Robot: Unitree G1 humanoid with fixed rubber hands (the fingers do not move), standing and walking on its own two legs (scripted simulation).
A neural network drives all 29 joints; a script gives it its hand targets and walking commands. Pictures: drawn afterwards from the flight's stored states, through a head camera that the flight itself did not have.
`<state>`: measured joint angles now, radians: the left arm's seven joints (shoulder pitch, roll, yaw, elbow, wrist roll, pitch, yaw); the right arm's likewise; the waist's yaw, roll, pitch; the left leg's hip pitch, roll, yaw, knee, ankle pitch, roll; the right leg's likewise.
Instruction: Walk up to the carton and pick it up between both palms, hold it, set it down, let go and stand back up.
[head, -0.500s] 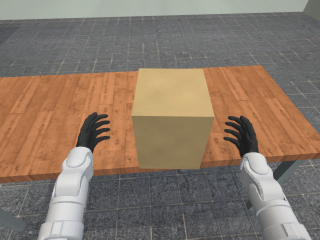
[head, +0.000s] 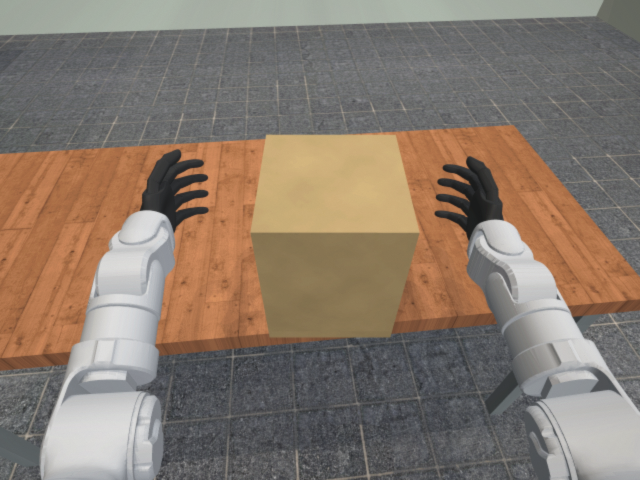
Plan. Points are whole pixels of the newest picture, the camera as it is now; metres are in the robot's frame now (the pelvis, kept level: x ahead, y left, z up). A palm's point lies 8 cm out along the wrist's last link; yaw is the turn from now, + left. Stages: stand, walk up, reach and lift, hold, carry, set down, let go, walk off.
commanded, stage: reach and lift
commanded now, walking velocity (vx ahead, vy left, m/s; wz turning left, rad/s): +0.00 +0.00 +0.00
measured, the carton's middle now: (330, 239) +0.48 +0.01 +0.02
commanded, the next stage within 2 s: none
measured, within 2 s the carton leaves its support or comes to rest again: neither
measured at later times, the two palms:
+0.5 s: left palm (165, 151) +0.45 +0.21 +0.20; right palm (488, 156) +0.45 -0.17 +0.20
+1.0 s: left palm (180, 203) +0.45 +0.22 +0.12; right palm (460, 200) +0.45 -0.16 +0.13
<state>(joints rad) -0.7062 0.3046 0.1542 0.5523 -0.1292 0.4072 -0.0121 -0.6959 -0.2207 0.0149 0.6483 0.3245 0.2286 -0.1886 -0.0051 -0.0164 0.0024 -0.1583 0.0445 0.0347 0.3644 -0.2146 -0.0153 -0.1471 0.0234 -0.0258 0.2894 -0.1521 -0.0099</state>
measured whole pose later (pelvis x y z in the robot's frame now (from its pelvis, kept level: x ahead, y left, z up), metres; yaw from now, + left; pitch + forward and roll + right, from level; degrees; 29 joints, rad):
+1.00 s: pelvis +0.00 +0.00 -0.01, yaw +1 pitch +14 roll -1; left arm -1.11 0.35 -0.05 1.39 -0.26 -0.07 0.01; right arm -1.05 -0.20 0.00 1.23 0.30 0.02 -0.13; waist -0.03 -0.02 -0.17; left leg -0.47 0.04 0.01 0.43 -0.20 -0.03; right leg -0.45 0.02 -0.05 0.35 -0.14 -0.02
